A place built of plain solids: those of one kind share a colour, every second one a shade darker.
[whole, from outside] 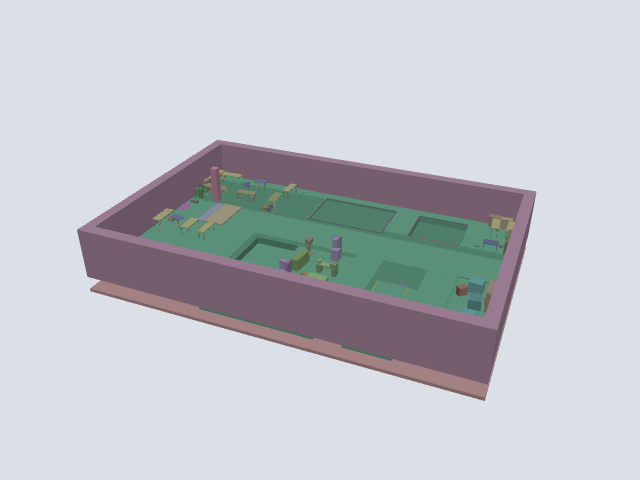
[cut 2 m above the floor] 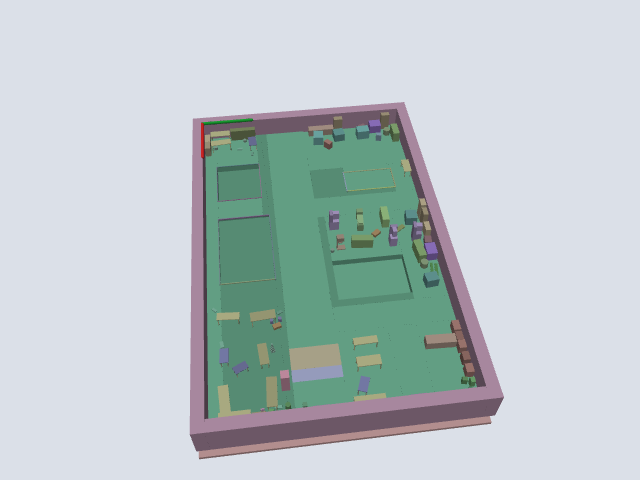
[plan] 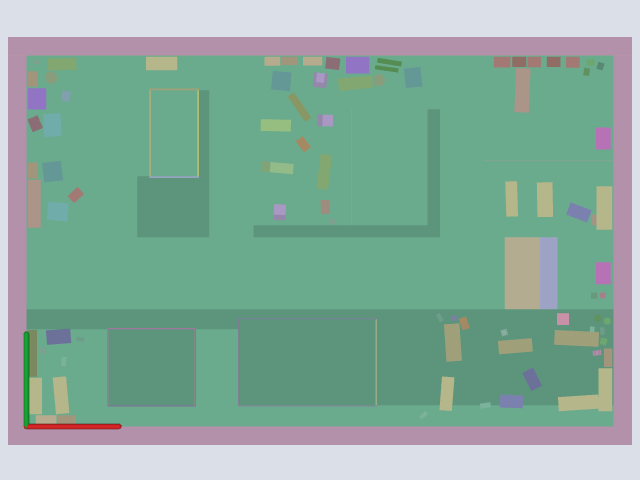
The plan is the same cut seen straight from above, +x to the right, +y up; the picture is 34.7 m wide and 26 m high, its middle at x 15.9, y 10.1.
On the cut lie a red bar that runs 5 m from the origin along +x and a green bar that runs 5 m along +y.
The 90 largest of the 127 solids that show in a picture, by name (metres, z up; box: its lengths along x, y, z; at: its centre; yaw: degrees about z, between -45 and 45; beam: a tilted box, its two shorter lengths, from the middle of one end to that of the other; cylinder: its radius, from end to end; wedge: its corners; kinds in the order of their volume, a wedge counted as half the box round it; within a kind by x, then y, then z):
{
 "floor_1": {"box": [3.4, 9.85, 0.9], "at": [1.7, 15.18, -0.55]},
 "floor_2": {"box": [4.45, 4.12, 2.1], "at": [2.23, 3.21, -1.05]},
 "floor_3": {"box": [2.6, 9.85, 1.0], "at": [4.7, 15.18, -0.5]},
 "floor_4": {"box": [11.55, 0.54, 2.1], "at": [5.78, 5.54, -1.05]},
 "floor_5": {"box": [0.75, 4.66, 2.1], "at": [6.38, 15.88, -1.05]},
 "floor_6": {"box": [4.66, 4.12, 1.48], "at": [6.78, 3.21, -1.36]},
 "floor_7": {"box": [3.9, 3.3, 2.1], "at": [7.95, 11.9, -1.05]},
 "floor_8": {"box": [3.9, 1.89, 2.1], "at": [7.95, 19.16, -1.05]},
 "floor_9": {"box": [2.5, 4.66, 2.1], "at": [8.0, 15.88, -1.05]},
 "floor_10": {"box": [0.65, 4.66, 2.1], "at": [9.57, 15.88, -1.05]},
 "floor_11": {"box": [2.44, 4.12, 2.1], "at": [10.33, 3.21, -1.05]},
 "floor_12": {"box": [2.4, 9.85, 1.0], "at": [11.1, 15.18, -0.5]},
 "floor_13": {"box": [5.3, 6.28, 2.1], "at": [14.95, 14.04, -1.05]},
 "floor_14": {"box": [7.36, 4.66, 1.95], "at": [15.23, 3.48, -1.13]},
 "floor_15": {"box": [31.8, 1.15, 2.1], "at": [15.9, 0.57, -1.05]},
 "floor_16": {"box": [31.8, 0.54, 2.1], "at": [15.9, 6.08, -1.05]},
 "floor_17": {"box": [31.8, 3.9, 1.0], "at": [15.9, 8.3, -0.5]},
 "floor_18": {"box": [10.1, 0.65, 2.1], "at": [17.35, 10.57, -1.05]},
 "floor_19": {"box": [10.1, 2.92, 2.1], "at": [17.35, 18.64, -1.05]},
 "floor_20": {"box": [4.12, 6.28, 1.47], "at": [19.66, 14.04, -1.36]},
 "floor_21": {"box": [0.68, 6.28, 2.1], "at": [22.06, 14.04, -1.05]},
 "floor_22": {"box": [2.4, 9.85, 1.0], "at": [23.6, 15.18, -0.5]},
 "floor_23": {"box": [12.89, 4.66, 2.1], "at": [25.36, 3.48, -1.05]},
 "floor_24": {"box": [7.0, 4.15, 1.0], "at": [28.3, 12.32, -0.5]},
 "floor_25": {"box": [7.0, 2.4, 1.0], "at": [28.3, 15.6, -0.5]},
 "floor_26": {"box": [7.0, 3.3, 1.0], "at": [28.3, 18.45, -0.5]},
 "wall_1": {"box": [1.0, 20.1, 4.6], "at": [-0.5, 10.05, 1.3]},
 "wall_2": {"box": [33.8, 1.0, 4.6], "at": [15.9, -0.5, 1.3]},
 "wall_3": {"box": [33.8, 1.0, 4.6], "at": [15.9, 20.6, 1.3]},
 "wall_4": {"box": [1.0, 20.1, 4.6], "at": [32.3, 10.05, 1.3]},
 "floor_base_1": {"box": [33.8, 22.1, 0.3], "at": [15.9, 10.05, -2.35]},
 "tool_cabinet_1": {"box": [0.5, 0.85, 1.82], "at": [0.32, 18.82, 0.81]},
 "tool_cabinet_2": {"box": [0.54, 0.87, 1.77], "at": [0.34, 13.86, 0.79]},
 "tool_cabinet_3": {"box": [1.12, 0.54, 1.0], "at": [1.06, 0.34, 0.5]},
 "tool_cabinet_4": {"box": [1.0, 0.54, 1.05], "at": [2.18, 0.34, 0.53]},
 "tool_cabinet_5": {"box": [0.85, 0.49, 1.91], "at": [13.32, 19.79, 0.95]},
 "tool_cabinet_6": {"box": [0.88, 0.45, 1.68], "at": [14.24, 19.8, 0.84]},
 "tool_cabinet_7": {"box": [1.04, 0.48, 1.1], "at": [15.5, 19.79, 0.55]},
 "tool_cabinet_8": {"box": [0.45, 1.01, 1.04], "at": [31.5, 3.73, 0.52]},
 "table_saw_1": {"box": [1.03, 1.07, 0.86], "at": [1.41, 13.8, 0.33], "yaw": 6.1},
 "table_saw_2": {"box": [0.95, 1.24, 1.0], "at": [1.41, 16.32, 0.4], "yaw": 3.5},
 "table_saw_3": {"box": [1.11, 0.99, 0.98], "at": [1.7, 11.64, 0.39], "yaw": -5.6},
 "table_saw_4": {"box": [1.03, 1.02, 0.95], "at": [13.81, 18.71, 0.47], "yaw": -5.5},
 "table_saw_5": {"box": [0.9, 1.07, 0.94], "at": [20.95, 18.9, 0.47], "yaw": 6.2},
 "planer_1": {"box": [1.57, 0.65, 1.11], "at": [1.92, 19.62, 0.46], "yaw": 1.3},
 "planer_2": {"box": [1.64, 0.64, 1.08], "at": [13.5, 16.31, 0.54], "yaw": -1.4},
 "planer_3": {"box": [0.63, 1.9, 1.07], "at": [16.13, 13.79, 0.54], "yaw": -6.6},
 "planer_4": {"box": [1.84, 0.67, 1.03], "at": [17.82, 18.59, 0.52], "yaw": 5.8},
 "board_stack_1": {"box": [0.71, 2.61, 0.75], "at": [0.42, 12.06, 0.28]},
 "board_stack_2": {"box": [0.79, 2.39, 0.82], "at": [26.87, 18.2, 0.41], "yaw": -2.3},
 "bandsaw_1": {"box": [0.64, 0.29, 1.05], "at": [13.71, 11.32, 1.57], "yaw": -1.1},
 "bandsaw_2": {"box": [0.64, 0.86, 1.05], "at": [13.72, 11.6, 0.53], "yaw": -1.1},
 "bandsaw_3": {"box": [0.38, 0.57, 0.8], "at": [13.72, 11.75, 1.7], "yaw": -1.1},
 "bandsaw_4": {"box": [0.73, 0.27, 0.93], "at": [15.88, 18.5, 1.41], "yaw": -6.0},
 "bandsaw_5": {"box": [0.29, 0.63, 1.03], "at": [15.89, 16.58, 1.54], "yaw": -1.6},
 "bandsaw_6": {"box": [0.73, 0.79, 0.94], "at": [15.91, 18.75, 0.47], "yaw": -6.0},
 "bandsaw_7": {"box": [0.44, 0.52, 0.64], "at": [15.93, 18.89, 1.55], "yaw": -6.0},
 "bandsaw_8": {"box": [0.86, 0.63, 1.03], "at": [16.18, 16.57, 0.52], "yaw": -1.6},
 "bandsaw_9": {"box": [0.57, 0.38, 0.76], "at": [16.32, 16.57, 1.68], "yaw": -1.6},
 "forge_hearth_1": {"box": [1.01, 1.16, 0.91], "at": [0.57, 17.75, 0.35]},
 "forge_hearth_2": {"box": [1.26, 0.92, 0.93], "at": [17.94, 19.57, 0.47]},
 "offcut_bin_1": {"box": [0.74, 0.53, 0.74], "at": [2.67, 12.54, 0.27], "yaw": 42.5},
 "offcut_bin_2": {"box": [0.9, 0.58, 0.77], "at": [25.77, 19.74, 0.39]},
 "offcut_bin_3": {"box": [0.76, 0.56, 0.72], "at": [26.7, 19.75, 0.36]},
 "offcut_bin_4": {"box": [0.74, 0.58, 0.81], "at": [27.51, 19.74, 0.41]},
 "offcut_bin_5": {"box": [0.75, 0.56, 0.8], "at": [28.55, 19.75, 0.4]},
 "offcut_bin_6": {"box": [0.75, 0.6, 0.81], "at": [29.6, 19.73, 0.41]},
 "column_a0a_1": {"box": [0.65, 0.65, 3.6], "at": [29.06, 5.82, 1.8]},
 "bar_rack_1": {"box": [0.5, 2.53, 1.2], "at": [0.32, 3.96, 0.6]},
 "step_hump_1": {"box": [1.9, 3.9, 0.17], "at": [26.86, 8.3, 0.04]},
 "workbench_top_1": {"box": [0.64, 1.91, 0.08], "at": [26.28, 12.32, 0.78], "yaw": 1.6},
 "workbench_top_2": {"box": [0.85, 1.88, 0.08], "at": [28.09, 12.29, 0.82], "yaw": 1.1},
 "workbench_top_3": {"box": [2.4, 0.8, 0.05], "at": [29.8, 4.77, 0.97], "yaw": -2.7},
 "workbench_top_4": {"box": [0.85, 2.35, 0.08], "at": [31.3, 11.84, 0.83]},
 "workbench_top_5": {"box": [0.74, 2.34, 0.05], "at": [31.36, 1.99, 0.96]},
 "coal_bin_1": {"box": [0.6, 0.75, 0.57], "at": [0.47, 16.4, 0.18], "yaw": 22.6},
 "coal_bin_2": {"box": [0.76, 0.63, 0.58], "at": [16.59, 19.66, 0.29], "yaw": -6.6},
 "quench_tub_1": {"cylinder": 0.34, "from": [1.34, 18.9, -0.1], "to": [1.34, 18.9, 0.52]},
 "quench_tub_2": {"cylinder": 0.33, "from": [19.09, 18.76, 0.0], "to": [19.09, 18.76, 0.6]},
 "lathe_1": {"box": [0.35, 0.56, 0.71], "at": [12.88, 14.07, 0.35], "yaw": -5.0},
 "lathe_2": {"box": [1.75, 0.56, 0.12], "at": [13.58, 14.01, 0.77], "yaw": -5.0},
 "lathe_3": {"box": [0.35, 0.56, 0.71], "at": [14.28, 13.95, 0.35], "yaw": -5.0},
 "bin_1": {"box": [0.43, 0.35, 0.76], "at": [30.56, 19.72, 0.38], "yaw": 0.4},
 "bin_2": {"cylinder": 0.2, "from": [30.94, 5.85, 0.0], "to": [30.94, 5.85, 0.96]},
 "bin_3": {"box": [0.35, 0.37, 0.87], "at": [31.26, 4.6, 0.43], "yaw": -14.2},
 "ramp_hump_ramp_1": {"wedge": [[27.81, 6.35, -0.05], [27.81, 6.35, 0.12], [27.81, 10.25, -0.05], [27.81, 10.25, 0.12], [28.77, 6.35, -0.05], [28.77, 6.35, 0.0], [28.77, 10.25, -0.05], [28.77, 10.25, 0.0]]},
 "anvil_block_1": {"box": [0.46, 0.55, 0.74], "at": [2.14, 17.9, 0.27], "yaw": -12.2},
 "pillar_drill_1": {"box": [0.5, 0.62, 0.44], "at": [16.19, 11.81, 1.34], "yaw": 1.4},
 "board_pair_1": {"box": [0.42, 1.67, 0.14], "at": [14.79, 17.3, 0.02], "yaw": 34.9},
 "sack_1": {"box": [0.48, 0.75, 0.26], "at": [14.99, 15.29, 0.13], "yaw": 37.3}
}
